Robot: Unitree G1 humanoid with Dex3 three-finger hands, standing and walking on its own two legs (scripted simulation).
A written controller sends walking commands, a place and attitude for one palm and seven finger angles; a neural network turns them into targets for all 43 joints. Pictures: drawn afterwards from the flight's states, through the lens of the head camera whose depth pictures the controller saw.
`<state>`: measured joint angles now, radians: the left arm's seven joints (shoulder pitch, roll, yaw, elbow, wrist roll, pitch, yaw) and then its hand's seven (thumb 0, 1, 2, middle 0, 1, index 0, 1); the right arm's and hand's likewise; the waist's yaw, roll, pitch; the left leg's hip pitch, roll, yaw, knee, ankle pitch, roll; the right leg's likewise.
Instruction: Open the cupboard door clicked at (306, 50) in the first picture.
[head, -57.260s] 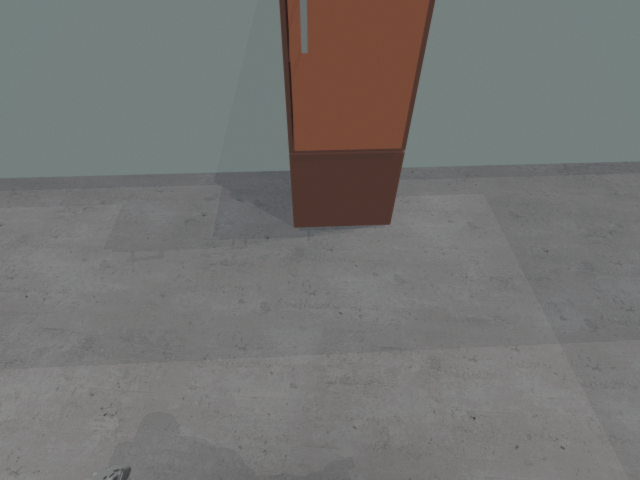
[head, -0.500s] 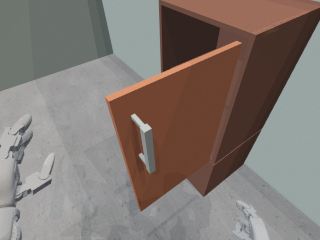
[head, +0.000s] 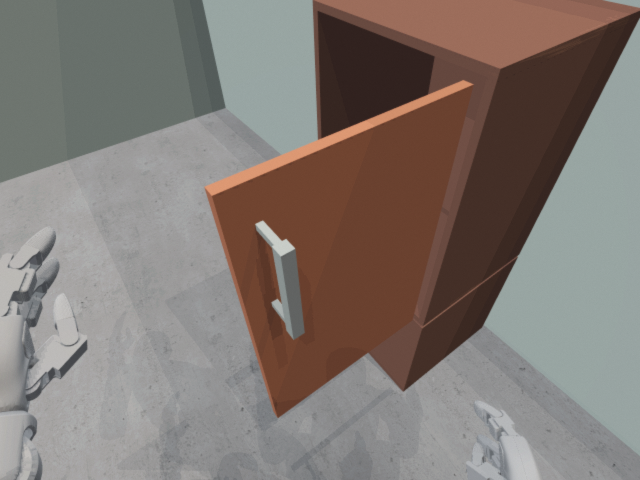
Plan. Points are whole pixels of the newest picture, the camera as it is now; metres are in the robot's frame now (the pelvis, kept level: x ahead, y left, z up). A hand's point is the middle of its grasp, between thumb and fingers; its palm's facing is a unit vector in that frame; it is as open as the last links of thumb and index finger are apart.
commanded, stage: step back with the hand held close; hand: left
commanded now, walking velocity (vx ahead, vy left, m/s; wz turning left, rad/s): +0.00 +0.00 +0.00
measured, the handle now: (281, 284) +0.32 +0.10 +0.10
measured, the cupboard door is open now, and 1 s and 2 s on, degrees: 90 90 90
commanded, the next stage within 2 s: stop stepping back and stand still in 1.06 s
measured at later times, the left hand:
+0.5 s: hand (57, 364) +0.16 +0.27 +0.15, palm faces +0.36 -0.75 -0.55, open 7.4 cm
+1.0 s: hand out of the picture +0.06 +0.27 +0.16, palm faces +0.43 -0.76 -0.49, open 7.4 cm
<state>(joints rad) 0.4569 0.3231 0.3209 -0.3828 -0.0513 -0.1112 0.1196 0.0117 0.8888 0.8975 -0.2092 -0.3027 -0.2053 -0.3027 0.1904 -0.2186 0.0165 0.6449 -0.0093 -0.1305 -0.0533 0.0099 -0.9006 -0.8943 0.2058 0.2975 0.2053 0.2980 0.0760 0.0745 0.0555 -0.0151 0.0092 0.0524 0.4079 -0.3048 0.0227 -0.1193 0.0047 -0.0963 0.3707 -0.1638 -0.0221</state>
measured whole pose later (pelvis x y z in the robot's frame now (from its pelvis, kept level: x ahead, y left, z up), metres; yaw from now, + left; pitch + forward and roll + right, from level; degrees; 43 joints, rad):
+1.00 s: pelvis -0.15 +0.01 -0.01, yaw -2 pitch +1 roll -1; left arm 0.53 0.40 0.45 -0.52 -0.02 -0.22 0.15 0.01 0.89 0.90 -0.21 -0.30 -0.21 -0.30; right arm 0.19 -0.18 -0.01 0.58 -0.01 -0.14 -0.06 0.01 -0.90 -0.89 0.21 0.30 0.21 0.30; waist 0.03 0.00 0.04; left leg -0.37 0.03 0.05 0.53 -0.19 0.02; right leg -0.36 0.02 -0.01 0.79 -0.41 0.03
